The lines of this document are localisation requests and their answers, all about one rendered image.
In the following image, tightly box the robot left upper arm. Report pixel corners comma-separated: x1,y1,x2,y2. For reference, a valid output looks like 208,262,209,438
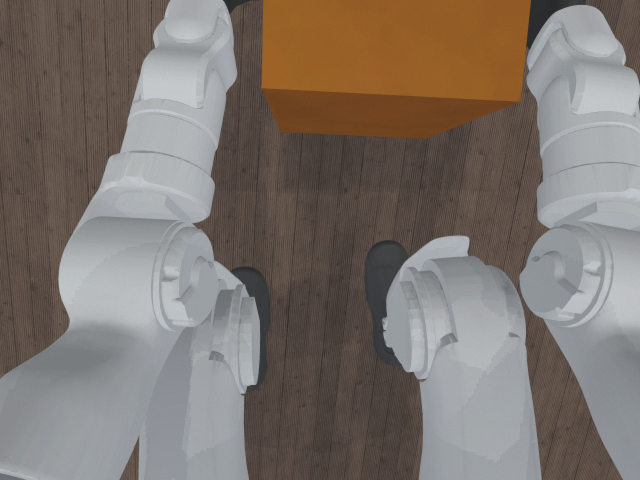
0,216,219,480

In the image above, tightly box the robot right upper arm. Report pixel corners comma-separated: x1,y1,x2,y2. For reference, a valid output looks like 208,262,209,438
519,221,640,480

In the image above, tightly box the left robot thigh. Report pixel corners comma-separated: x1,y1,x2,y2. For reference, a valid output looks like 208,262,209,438
139,279,260,480

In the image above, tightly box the carton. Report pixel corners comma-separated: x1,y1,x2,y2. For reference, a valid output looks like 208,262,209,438
262,0,531,139

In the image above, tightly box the robot thigh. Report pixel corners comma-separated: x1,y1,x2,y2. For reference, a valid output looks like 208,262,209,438
391,256,542,480
139,279,260,480

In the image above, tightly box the right robot thigh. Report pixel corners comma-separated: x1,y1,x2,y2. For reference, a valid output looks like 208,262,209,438
391,256,542,480

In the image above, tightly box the right robot forearm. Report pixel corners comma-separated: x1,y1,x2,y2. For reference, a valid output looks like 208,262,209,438
526,5,640,232

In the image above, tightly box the right robot hand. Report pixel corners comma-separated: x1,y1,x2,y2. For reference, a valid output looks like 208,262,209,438
526,0,586,49

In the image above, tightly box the left robot forearm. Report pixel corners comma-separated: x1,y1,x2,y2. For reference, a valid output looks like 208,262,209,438
59,0,237,304

